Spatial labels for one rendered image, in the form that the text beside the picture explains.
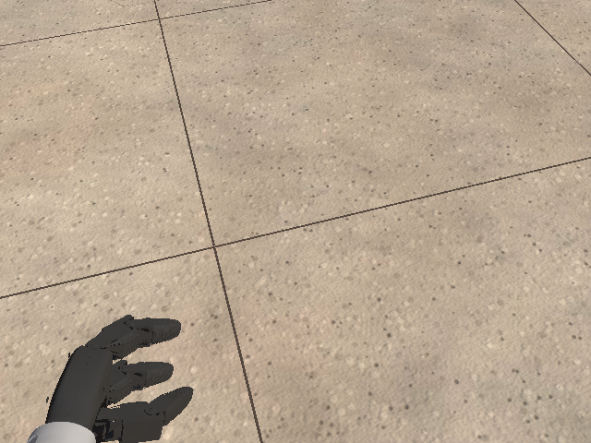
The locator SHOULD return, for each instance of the left robot forearm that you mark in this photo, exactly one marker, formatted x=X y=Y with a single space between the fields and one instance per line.
x=61 y=432

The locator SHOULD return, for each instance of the left robot hand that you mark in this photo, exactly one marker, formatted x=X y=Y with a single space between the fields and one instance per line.
x=90 y=382

